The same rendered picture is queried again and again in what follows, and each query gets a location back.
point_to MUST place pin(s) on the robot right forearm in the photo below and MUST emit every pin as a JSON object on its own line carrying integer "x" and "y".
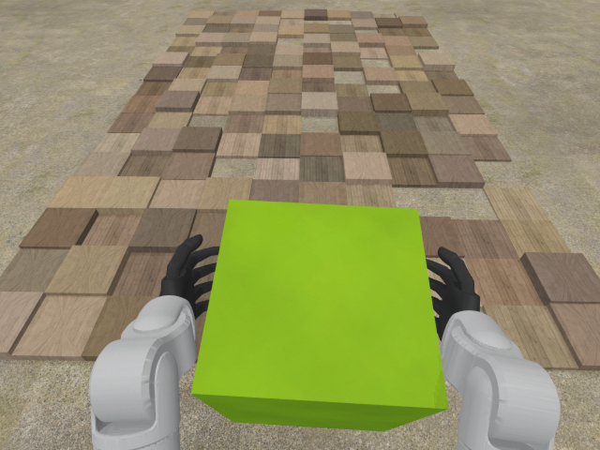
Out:
{"x": 508, "y": 402}

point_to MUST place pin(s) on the carton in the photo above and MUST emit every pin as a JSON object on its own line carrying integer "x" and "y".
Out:
{"x": 321, "y": 316}

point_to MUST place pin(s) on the right robot hand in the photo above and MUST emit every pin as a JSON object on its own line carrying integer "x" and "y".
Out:
{"x": 458, "y": 294}

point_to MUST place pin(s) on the left robot hand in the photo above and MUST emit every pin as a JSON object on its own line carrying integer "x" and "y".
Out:
{"x": 180, "y": 277}

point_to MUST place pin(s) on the robot left forearm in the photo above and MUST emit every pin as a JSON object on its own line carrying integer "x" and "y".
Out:
{"x": 134, "y": 383}

